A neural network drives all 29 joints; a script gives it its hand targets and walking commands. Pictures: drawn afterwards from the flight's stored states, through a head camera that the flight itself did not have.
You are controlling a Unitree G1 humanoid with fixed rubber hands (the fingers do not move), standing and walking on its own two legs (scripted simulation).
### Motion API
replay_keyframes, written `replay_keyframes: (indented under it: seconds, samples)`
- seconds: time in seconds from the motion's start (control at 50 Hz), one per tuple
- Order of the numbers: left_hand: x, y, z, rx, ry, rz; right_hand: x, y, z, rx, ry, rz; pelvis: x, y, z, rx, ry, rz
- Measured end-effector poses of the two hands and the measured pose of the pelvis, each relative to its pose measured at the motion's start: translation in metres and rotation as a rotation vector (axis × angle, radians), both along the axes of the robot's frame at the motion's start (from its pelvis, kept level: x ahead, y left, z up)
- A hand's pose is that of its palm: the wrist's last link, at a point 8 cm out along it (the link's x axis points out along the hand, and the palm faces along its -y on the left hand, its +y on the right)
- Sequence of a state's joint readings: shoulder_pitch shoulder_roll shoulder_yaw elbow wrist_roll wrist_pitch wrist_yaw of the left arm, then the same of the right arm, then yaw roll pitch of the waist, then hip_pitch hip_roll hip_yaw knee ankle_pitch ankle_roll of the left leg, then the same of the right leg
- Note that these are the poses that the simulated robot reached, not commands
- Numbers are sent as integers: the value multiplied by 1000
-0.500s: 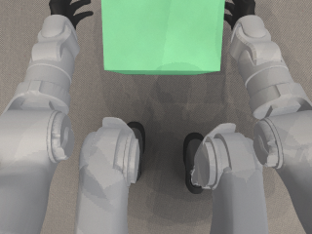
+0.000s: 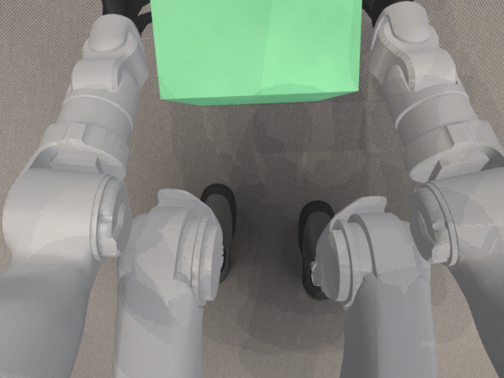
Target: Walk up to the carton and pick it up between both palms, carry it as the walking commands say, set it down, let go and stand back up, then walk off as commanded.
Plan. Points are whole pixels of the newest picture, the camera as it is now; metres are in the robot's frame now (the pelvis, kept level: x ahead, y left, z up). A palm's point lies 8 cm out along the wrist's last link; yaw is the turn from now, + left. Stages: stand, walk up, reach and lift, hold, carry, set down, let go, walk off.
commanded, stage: reach and lift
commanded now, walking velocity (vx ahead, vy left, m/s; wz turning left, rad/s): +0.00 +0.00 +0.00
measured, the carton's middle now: (256, 25) +0.54 +0.05 -0.24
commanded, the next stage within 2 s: none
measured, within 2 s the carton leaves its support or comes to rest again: leaves its support in 0.74 s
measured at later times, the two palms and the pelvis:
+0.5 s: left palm (130, 25) +0.51 +0.20 -0.18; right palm (381, 10) +0.54 -0.10 -0.17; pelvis +0.01 +0.00 +0.00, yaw +0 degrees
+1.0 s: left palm (117, 13) +0.52 +0.21 -0.16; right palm out of the picture +0.55 -0.09 -0.14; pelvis +0.00 +0.01 +0.01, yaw +0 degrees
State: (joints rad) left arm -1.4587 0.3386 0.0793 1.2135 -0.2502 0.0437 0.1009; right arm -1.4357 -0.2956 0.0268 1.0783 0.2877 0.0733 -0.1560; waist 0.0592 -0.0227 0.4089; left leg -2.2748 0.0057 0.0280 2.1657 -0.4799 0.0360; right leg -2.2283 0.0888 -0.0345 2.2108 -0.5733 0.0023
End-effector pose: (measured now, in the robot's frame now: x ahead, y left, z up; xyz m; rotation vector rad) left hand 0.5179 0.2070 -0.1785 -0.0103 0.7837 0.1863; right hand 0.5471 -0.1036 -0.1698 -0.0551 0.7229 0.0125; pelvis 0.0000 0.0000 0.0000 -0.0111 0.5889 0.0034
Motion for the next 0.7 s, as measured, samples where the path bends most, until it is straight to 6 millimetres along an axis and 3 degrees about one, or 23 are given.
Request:
replay_keyframes:
  seconds: [0.08,0.26,0.7]
  samples:
    - [-8,-1,-8,1,32,3,6,7,2,-10,12,-1,5,-2,4,5,36,2]
    - [-3,-4,-9,33,23,-26,2,5,-5,-2,-4,-36,14,-1,10,-1,81,6]
    - [-1,-4,-4,31,59,-15,-2,7,-1,7,35,-67,6,3,-6,2,12,3]
